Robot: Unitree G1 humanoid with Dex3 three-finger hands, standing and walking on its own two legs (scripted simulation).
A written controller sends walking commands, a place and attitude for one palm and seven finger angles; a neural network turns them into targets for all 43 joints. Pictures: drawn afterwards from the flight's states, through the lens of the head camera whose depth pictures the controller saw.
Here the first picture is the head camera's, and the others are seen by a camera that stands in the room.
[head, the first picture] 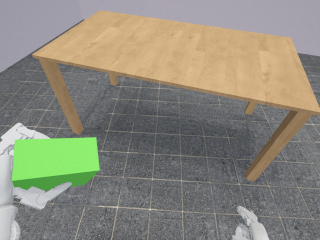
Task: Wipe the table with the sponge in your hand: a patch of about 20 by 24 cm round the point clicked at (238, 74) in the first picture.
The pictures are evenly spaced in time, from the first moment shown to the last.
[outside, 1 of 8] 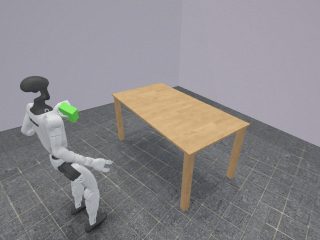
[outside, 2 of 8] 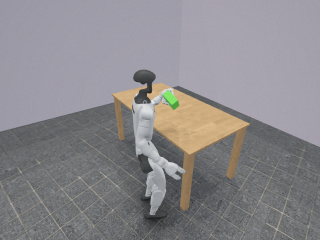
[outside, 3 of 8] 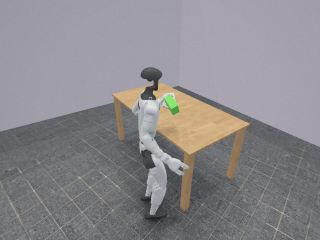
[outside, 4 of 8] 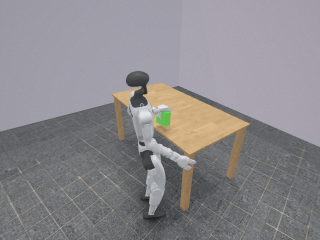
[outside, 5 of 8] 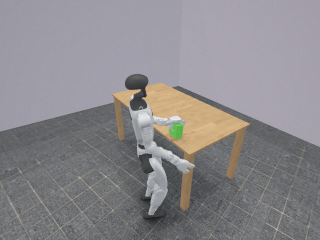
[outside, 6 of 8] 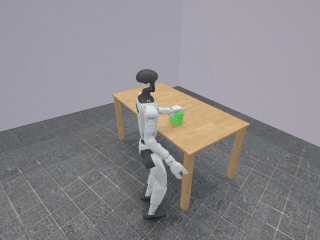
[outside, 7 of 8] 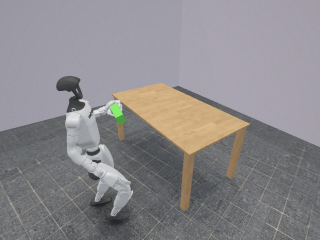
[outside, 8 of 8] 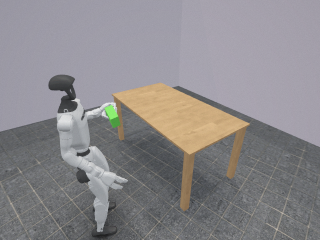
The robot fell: no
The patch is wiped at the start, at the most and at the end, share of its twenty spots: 0.00 1.00 1.00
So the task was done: yes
